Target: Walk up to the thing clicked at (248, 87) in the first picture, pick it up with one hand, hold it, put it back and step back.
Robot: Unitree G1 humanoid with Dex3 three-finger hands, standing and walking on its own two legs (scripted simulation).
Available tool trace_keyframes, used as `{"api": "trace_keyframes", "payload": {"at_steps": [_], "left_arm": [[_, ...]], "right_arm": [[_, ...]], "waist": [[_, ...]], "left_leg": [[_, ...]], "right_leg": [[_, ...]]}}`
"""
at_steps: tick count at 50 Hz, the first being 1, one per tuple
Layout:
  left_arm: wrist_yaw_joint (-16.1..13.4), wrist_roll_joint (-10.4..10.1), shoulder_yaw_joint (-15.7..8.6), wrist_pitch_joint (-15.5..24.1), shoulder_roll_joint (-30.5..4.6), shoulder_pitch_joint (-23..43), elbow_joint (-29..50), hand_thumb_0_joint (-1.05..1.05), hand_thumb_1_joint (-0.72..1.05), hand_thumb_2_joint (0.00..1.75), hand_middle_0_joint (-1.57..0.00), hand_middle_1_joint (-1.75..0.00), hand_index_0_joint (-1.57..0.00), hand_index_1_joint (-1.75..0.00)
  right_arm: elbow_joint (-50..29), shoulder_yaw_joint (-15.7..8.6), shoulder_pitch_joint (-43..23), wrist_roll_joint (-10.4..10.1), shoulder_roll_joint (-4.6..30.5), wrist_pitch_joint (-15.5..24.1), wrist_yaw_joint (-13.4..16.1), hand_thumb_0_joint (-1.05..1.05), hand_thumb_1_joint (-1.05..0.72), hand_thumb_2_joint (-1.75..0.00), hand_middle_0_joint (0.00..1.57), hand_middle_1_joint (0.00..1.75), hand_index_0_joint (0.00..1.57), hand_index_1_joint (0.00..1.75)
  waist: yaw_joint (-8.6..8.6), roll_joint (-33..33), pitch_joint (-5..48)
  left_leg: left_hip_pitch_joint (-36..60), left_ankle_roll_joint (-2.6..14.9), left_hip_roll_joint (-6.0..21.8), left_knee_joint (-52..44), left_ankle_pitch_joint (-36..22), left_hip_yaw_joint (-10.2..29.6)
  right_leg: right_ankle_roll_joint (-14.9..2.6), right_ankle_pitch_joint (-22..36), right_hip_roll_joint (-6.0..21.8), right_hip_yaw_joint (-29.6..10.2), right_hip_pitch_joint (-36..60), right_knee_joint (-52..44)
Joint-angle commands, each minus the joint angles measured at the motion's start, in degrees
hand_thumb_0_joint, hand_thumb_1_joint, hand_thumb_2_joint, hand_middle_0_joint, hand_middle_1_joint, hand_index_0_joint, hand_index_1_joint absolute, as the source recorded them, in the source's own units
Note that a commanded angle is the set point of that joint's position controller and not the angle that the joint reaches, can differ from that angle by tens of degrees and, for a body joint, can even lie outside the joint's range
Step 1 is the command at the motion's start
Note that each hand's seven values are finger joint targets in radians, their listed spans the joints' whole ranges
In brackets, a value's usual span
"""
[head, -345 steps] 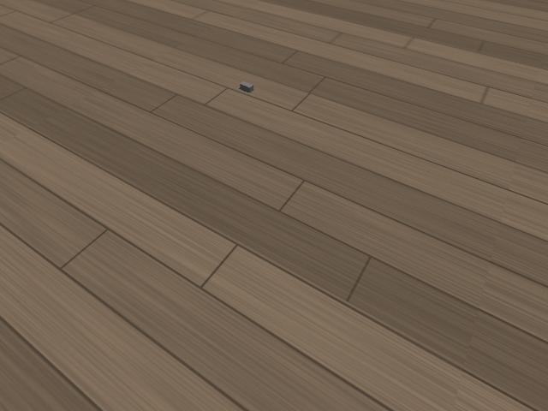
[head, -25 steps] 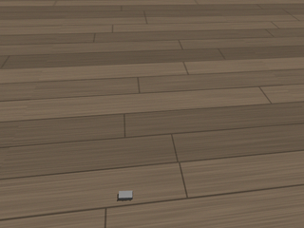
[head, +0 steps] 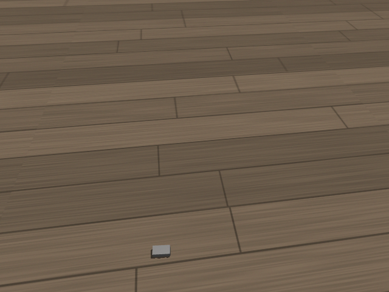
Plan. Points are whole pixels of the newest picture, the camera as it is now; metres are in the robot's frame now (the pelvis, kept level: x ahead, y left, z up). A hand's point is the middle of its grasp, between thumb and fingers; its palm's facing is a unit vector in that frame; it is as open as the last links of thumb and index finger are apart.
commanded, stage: walk up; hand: left
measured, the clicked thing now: (161, 250) +0.43 +0.16 -0.76
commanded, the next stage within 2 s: stand in 0.48 s
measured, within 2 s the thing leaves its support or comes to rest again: neither
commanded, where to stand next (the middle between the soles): +0.08 -0.03 m, yaw +3 degrees
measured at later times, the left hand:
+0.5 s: hand out of the picture +0.10 +0.24 -0.15, palm faces -0.02 -0.95 -0.32, open 7.4 cm
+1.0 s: hand out of the picture +0.07 +0.26 -0.15, palm faces +0.01 -0.93 -0.35, open 7.4 cm
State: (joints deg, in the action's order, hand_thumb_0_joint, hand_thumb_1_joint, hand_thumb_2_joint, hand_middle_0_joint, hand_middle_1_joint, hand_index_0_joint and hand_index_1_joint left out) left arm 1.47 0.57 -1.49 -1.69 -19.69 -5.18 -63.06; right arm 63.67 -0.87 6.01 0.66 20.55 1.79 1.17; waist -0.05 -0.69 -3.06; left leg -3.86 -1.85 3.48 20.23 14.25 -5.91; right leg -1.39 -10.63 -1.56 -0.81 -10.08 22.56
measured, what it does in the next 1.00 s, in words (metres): stands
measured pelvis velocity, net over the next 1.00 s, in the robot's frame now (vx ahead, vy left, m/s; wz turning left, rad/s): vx -0.01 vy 0.00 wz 0.02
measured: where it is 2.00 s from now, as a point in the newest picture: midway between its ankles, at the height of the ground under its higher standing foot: outside the picture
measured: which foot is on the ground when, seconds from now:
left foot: down 0.00-1.00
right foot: down 0.00-1.00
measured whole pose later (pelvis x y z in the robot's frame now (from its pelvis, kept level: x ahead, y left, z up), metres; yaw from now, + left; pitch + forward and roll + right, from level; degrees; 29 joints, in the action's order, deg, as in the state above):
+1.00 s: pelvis -0.01 +0.00 +0.00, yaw +1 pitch -2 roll +0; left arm 0.0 -0.1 0.0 0.6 -19.8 -5.0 -66.1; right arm 65.8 -0.1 5.9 0.8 19.8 0.5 -0.6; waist 0.2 0.8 -2.9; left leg -2.2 -1.6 2.8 16.1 11.5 -4.8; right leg -1.0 -8.0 -0.9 0.3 -7.7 17.9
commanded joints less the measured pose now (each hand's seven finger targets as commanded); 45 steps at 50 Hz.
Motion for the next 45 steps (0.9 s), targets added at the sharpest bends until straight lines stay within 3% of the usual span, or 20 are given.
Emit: {"api": "trace_keyframes", "payload": {"at_steps": [1,8,22,23,24,27,39,45], "left_arm": [[-0.7,0.3,-2.6,1.5,-12.1,3.1,4.2,0.0,0.9,0.9,-0.2,-0.3,-0.2,-0.3],[-0.6,0.5,-3.0,1.4,-12.4,2.7,4.5,0.0,0.9,0.9,-0.2,-0.3,-0.2,-0.3],[-0.4,0.3,-3.2,1.3,-12.4,2.5,5.2,0.0,0.9,0.9,-0.2,-0.3,-0.2,-0.3],[-0.4,0.4,-3.1,1.4,-12.1,1.9,5.3,0.0,0.9,0.9,-0.2,-0.3,-0.2,-0.3],[-1.0,-0.6,-2.1,2.4,-11.3,3.5,4.3,0.0,0.9,0.9,-0.2,-0.3,-0.2,-0.3],[-1.5,-0.7,-2.0,3.2,-12.3,3.2,3.4,0.0,0.9,0.9,-0.2,-0.3,-0.2,-0.3],[-2.1,-0.6,-1.3,3.5,-12.5,4.3,1.2,0.0,0.9,0.9,-0.2,-0.3,-0.2,-0.3],[-2.1,-0.4,-1.0,3.7,-12.4,3.9,0.9,0.0,0.9,0.9,-0.2,-0.3,-0.2,-0.3]], "right_arm": [[-3.1,-2.5,-1.9,0.1,12.5,1.2,1.0,0.0,-0.9,-0.9,0.2,0.3,0.2,0.3],[-3.3,-2.4,-1.9,0.2,12.5,1.0,0.9,0.0,-0.9,-0.9,0.2,0.3,0.2,0.3],[-3.5,-2.6,0.0,0.2,12.9,1.2,1.0,0.0,-0.9,-0.9,0.2,0.3,0.2,0.3],[-3.6,-2.5,-0.2,0.2,12.8,1.2,0.9,0.0,-0.9,-0.9,0.2,0.3,0.2,0.3],[-3.1,-1.7,-2.9,0.1,11.2,0.5,0.2,0.0,-0.9,-0.9,0.2,0.3,0.2,0.3],[-3.0,-1.6,-2.2,-0.2,11.3,0.0,-0.1,0.0,-0.9,-0.9,0.2,0.3,0.2,0.3],[-1.0,-1.2,-2.1,0.3,11.2,-0.3,-0.7,0.0,-0.9,-0.9,0.2,0.3,0.2,0.3],[-1.0,-1.5,-2.4,0.2,11.2,-0.1,-0.9,0.0,-0.9,-0.9,0.2,0.3,0.2,0.3]], "waist": [[0.59,0.2,5.5],[0.32,-0.2,4.0],[0.49,0.3,4.8],[0.23,0.3,5.4],[0.31,3.9,5.2],[0.75,1.6,6.5],[0.69,-0.5,3.5],[0.77,-0.1,5.5]], "left_leg": [[0.0,2.73,5.8,-3.2,-10.0,4.5],[-0.5,2.94,5.2,-3.0,-5.3,4.2],[-0.2,3.13,5.8,-3.3,-7.3,4.5],[0.7,3.24,5.9,-3.3,-7.6,4.4],[-0.9,2.37,5.6,-3.7,-10.1,4.9],[1.1,2.03,5.6,-4.3,-11.5,5.1],[0.7,2.32,5.7,-7.0,-6.2,6.3],[1.8,2.26,5.8,-7.0,-8.3,6.6]], "right_leg": [[-1.1,13.5,7.4,-6.5,2.4,-2.8],[-1.22,9.0,7.1,-7.3,0.8,-4.4],[-1.42,11.4,6.6,-7.4,1.9,-2.7],[-1.43,12.1,6.6,-7.5,1.9,-2.7],[-0.91,14.9,8.4,-7.4,4.0,-4.4],[-0.54,19.0,8.5,-7.0,5.5,-4.0],[0.15,11.2,8.6,-6.4,3.2,-7.1],[0.25,11.6,8.5,-5.6,3.9,-6.8]]}}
